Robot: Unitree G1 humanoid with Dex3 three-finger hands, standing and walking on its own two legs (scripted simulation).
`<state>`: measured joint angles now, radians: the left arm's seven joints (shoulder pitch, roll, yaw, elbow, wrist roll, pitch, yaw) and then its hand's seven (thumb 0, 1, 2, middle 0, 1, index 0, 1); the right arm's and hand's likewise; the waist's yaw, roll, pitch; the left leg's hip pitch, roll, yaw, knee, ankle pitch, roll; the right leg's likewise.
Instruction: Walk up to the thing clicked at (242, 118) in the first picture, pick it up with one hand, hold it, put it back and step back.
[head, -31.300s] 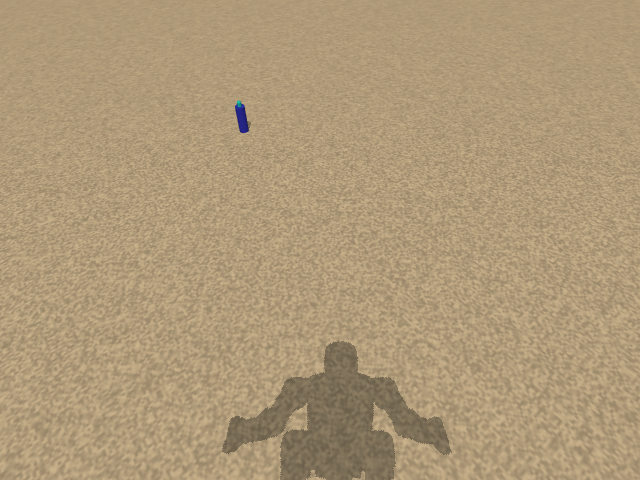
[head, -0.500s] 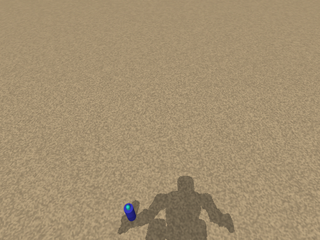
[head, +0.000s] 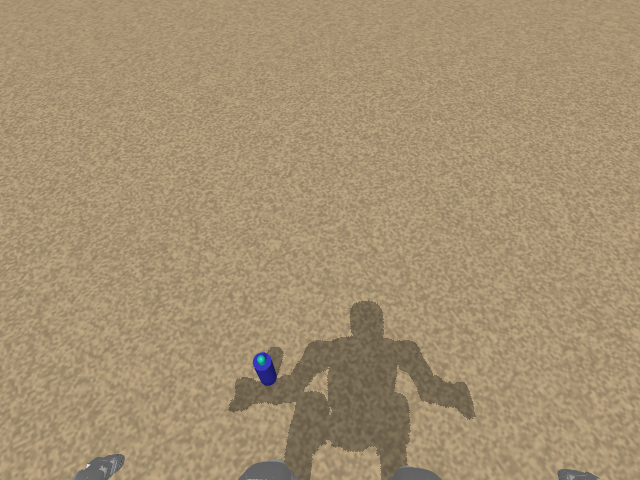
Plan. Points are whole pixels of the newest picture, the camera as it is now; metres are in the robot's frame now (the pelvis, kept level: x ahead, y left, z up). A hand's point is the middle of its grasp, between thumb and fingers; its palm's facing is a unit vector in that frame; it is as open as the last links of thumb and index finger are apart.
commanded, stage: step back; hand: left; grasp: from the side
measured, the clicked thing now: (264, 368) +0.45 +0.18 -0.67
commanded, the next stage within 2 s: none
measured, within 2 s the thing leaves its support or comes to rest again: neither
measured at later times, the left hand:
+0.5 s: hand out of the picture -0.02 +0.26 -0.15, palm faces -0.09 -0.91 -0.40, open 7.3 cm
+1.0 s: hand out of the picture -0.13 +0.28 -0.14, palm faces -0.01 -0.92 -0.38, open 7.3 cm
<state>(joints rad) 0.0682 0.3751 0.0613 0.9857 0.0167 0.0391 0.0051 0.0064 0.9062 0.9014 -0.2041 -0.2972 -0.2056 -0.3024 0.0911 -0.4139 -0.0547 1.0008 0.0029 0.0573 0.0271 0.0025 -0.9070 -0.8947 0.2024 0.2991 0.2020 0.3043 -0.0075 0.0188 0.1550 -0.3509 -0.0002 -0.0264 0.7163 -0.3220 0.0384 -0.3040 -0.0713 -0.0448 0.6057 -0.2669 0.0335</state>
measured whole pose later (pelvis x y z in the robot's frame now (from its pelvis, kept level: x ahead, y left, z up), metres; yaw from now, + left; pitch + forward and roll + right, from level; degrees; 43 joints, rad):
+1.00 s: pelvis -0.24 +0.01 +0.00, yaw -2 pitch -2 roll -1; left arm 0.16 0.40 0.09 0.82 0.01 0.05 0.02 0.01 0.91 0.90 -0.20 -0.30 -0.20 -0.30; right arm 0.12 -0.36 -0.03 0.84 -0.03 0.03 -0.01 0.00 -0.90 -0.89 0.21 0.30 0.21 0.30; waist 0.02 -0.02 0.16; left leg -0.33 0.02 -0.02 0.61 -0.24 0.02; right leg -0.43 0.09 0.12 1.15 -0.52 0.01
